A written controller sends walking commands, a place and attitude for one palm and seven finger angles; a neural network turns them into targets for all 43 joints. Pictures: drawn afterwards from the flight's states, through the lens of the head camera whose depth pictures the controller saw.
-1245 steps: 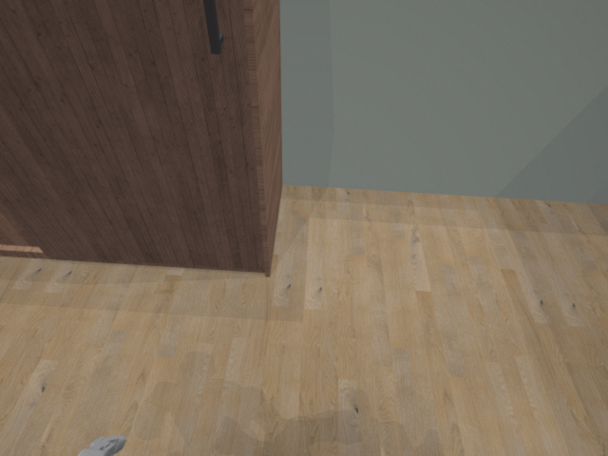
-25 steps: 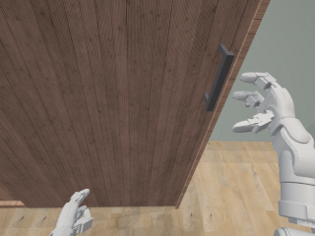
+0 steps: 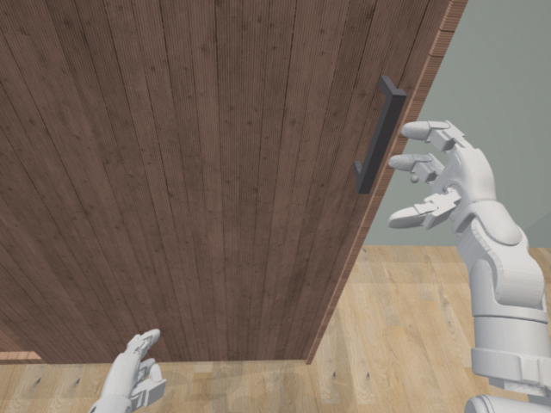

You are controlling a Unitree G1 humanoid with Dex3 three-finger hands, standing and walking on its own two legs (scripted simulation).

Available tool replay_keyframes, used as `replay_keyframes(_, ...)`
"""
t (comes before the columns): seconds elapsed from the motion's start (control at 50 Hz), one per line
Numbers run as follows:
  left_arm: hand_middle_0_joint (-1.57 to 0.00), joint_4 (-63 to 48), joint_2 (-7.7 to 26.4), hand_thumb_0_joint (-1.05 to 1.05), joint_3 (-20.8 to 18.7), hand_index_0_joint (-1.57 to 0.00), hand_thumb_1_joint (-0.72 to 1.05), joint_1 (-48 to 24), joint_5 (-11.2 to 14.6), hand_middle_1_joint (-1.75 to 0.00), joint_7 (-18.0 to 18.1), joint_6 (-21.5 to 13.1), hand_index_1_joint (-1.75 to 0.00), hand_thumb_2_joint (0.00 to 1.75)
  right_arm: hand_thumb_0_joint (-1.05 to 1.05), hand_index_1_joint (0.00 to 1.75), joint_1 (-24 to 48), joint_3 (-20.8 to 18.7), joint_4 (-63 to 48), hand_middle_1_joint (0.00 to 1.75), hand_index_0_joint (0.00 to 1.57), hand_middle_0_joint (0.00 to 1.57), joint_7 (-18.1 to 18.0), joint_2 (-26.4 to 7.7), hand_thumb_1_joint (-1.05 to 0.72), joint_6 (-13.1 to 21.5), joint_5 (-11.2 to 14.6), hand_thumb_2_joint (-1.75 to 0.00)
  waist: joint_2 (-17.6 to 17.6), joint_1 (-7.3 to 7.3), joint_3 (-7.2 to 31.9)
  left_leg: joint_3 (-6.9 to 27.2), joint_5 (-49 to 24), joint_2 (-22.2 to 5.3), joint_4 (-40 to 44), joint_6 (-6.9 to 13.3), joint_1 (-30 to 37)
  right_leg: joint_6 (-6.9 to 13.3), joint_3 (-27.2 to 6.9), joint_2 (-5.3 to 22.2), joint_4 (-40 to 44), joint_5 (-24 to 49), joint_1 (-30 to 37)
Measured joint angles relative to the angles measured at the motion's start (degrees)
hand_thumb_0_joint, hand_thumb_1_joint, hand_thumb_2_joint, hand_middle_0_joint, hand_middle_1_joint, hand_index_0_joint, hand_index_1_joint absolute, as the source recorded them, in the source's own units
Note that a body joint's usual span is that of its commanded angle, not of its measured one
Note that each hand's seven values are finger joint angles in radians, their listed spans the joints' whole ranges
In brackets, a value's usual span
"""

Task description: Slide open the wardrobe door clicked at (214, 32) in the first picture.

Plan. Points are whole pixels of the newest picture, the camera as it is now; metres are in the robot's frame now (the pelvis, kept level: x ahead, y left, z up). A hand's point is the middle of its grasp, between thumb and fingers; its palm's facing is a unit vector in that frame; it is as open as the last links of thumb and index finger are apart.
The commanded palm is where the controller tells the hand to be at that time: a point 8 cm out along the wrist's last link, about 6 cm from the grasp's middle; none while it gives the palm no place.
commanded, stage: feel for the door with the fingertips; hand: right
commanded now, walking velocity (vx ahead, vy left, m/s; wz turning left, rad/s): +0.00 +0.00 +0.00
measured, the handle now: (373, 138) +0.44 -0.11 +0.22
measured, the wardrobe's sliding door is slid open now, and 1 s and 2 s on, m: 0.00 0.00 0.00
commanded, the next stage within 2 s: slide the fingers in behind the handle in 0.78 s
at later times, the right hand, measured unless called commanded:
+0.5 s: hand (396, 167) +0.38 -0.13 +0.22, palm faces -0.04 +1.00 -0.03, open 13.9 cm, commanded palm +0.35 -0.18 +0.22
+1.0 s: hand (391, 159) +0.39 -0.12 +0.22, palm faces -0.05 +1.00 -0.02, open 14.0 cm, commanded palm +0.36 -0.18 +0.22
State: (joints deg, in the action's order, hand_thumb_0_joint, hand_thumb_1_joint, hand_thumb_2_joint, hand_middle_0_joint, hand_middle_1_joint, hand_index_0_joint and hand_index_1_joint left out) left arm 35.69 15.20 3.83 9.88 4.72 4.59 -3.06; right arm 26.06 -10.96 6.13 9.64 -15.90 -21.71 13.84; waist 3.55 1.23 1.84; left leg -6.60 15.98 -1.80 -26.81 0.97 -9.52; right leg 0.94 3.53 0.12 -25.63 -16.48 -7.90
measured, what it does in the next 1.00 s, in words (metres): stands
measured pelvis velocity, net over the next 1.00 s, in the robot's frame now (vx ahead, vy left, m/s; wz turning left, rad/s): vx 0.00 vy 0.01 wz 0.01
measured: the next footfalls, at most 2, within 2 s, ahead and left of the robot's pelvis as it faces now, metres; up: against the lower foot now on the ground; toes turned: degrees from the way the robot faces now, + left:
none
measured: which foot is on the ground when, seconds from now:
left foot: down 0.00-1.00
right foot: down 0.00-1.00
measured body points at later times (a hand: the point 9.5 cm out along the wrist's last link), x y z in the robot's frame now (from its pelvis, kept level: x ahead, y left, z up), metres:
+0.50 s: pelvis +0.00 +0.01 +0.00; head -0.02 +0.04 +0.45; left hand +0.18 +0.23 -0.09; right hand +0.37 -0.18 +0.22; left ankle -0.02 +0.10 -0.74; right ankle -0.03 -0.11 -0.74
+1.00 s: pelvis +0.00 +0.01 +0.00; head -0.02 +0.04 +0.45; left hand +0.16 +0.25 -0.10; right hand +0.39 -0.18 +0.22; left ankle -0.02 +0.10 -0.74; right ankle -0.03 -0.11 -0.74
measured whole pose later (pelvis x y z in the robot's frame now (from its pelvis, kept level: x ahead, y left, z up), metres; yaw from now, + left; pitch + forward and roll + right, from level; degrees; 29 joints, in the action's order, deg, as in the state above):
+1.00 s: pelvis +0.00 +0.01 +0.00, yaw +1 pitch -1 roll +0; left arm 36.4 15.2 3.0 11.3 4.4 4.3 -1.3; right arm 32.7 -11.2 15.8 6.4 -15.0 -18.4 12.6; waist 3.7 -0.4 1.7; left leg -6.1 15.0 -1.0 -25.5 1.7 -9.6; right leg 0.3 3.9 0.7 -23.7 -15.3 -7.4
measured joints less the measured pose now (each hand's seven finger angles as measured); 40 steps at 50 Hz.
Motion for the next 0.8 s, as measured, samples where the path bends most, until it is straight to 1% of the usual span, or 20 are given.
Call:
replay_keyframes(0.12,-0.2,-0.1,-0.7,0.02,0.2,-0.2,0.9,-0.9,-0.4,-0.3,-0.5,0.6,-0.3,0.9,-0.02,1.2,-0.1,1.9,-2.4,1.2,0.3,0.3,-2.8,2.4,0.5,-1.0,-0.5,-0.3,0.1,-0.21,0.2,0.3,0.1,-0.1,-0.3,-0.1,-0.1,0.0,0.3,-0.1,0.2,0.1,0.2)
replay_keyframes(0.16,-0.2,-0.2,-0.9,0.02,0.2,-0.2,0.9,-1.1,-0.5,-0.3,-0.7,1.0,-0.3,0.9,-0.02,1.21,-0.3,1.9,-2.9,1.2,0.3,0.3,-4.0,3.1,0.5,-1.4,-0.8,-0.3,0.1,-0.18,0.2,0.4,0.1,-0.1,-0.3,-0.1,-0.1,0.0,0.3,-0.1,0.2,0.0,0.3)
replay_keyframes(0.24,-0.2,-0.2,-1.2,0.02,0.4,-0.2,0.9,-1.4,-0.5,-0.3,-0.8,1.7,-0.3,0.9,-0.02,1.21,0.2,2.4,-2.5,1.2,0.3,0.3,-5.1,3.1,0.5,-2.0,-1.4,-0.3,0.1,-0.06,0.2,0.2,0.2,-0.1,-0.4,0.0,0.0,0.0,0.2,-0.1,0.1,0.1,0.3)
replay_keyframes(0.38,-0.2,0.2,-1.0,0.02,0.6,-0.2,0.9,-1.6,-0.5,-0.3,-0.4,2.2,-0.3,0.9,-0.02,1.22,2.8,2.3,1.0,1.2,0.3,0.3,-4.9,2.4,0.5,-1.8,-1.3,-0.3,0.1,-0.14,0.0,-0.1,0.0,0.0,-0.2,0.2,0.1,-0.2,-0.2,0.0,0.3,0.4,0.3)
replay_keyframes(0.56,-0.2,0.5,-0.4,0.01,0.2,-0.2,0.9,-0.6,-0.3,-0.3,-0.1,2.3,-0.3,0.9,-0.02,1.21,5.4,1.0,6.6,1.2,0.3,0.3,-3.9,0.9,0.5,0.0,-1.0,-0.3,0.0,-1.02,0.0,0.0,-0.4,0.5,0.4,0.5,0.0,-0.5,0.0,0.4,0.8,0.7,0.2)
replay_keyframes(0.64,-0.2,0.5,0.0,0.01,-0.3,-0.2,0.9,0.3,-0.3,-0.3,-0.1,2.2,-0.3,0.9,-0.02,1.21,5.6,0.2,7.7,1.2,0.3,0.3,-3.6,0.3,0.5,1.0,-1.2,-0.3,0.0,-1.41,-0.2,0.2,-0.7,0.7,0.8,0.7,0.0,-0.6,0.2,0.6,1.3,0.9,0.4)
replay_keyframes(0.74,-0.2,0.7,0.5,0.01,-0.8,-0.2,0.9,1.4,-0.2,-0.3,-0.1,2.0,-0.3,0.9,-0.02,1.2,5.2,-0.1,7.4,1.2,0.3,0.3,-3.1,0.4,0.5,2.2,-1.1,-0.3,0.1,-1.45,-0.1,0.3,-0.8,0.8,1.1,0.7,0.2,-0.6,0.3,0.6,1.6,1.0,0.6)
replay_keyframes(0.8,-0.2,1.2,0.5,0.02,-0.8,-0.2,0.9,1.5,-0.1,-0.3,0.0,2.1,-0.3,0.9,-0.02,1.2,5.9,0.1,8.7,1.2,0.3,0.3,-2.8,0.4,0.5,2.1,-1.0,-0.3,0.0,-1.45,0.0,0.2,-0.7,0.8,1.1,0.7,0.2,-0.6,0.2,0.7,1.5,0.9,0.5)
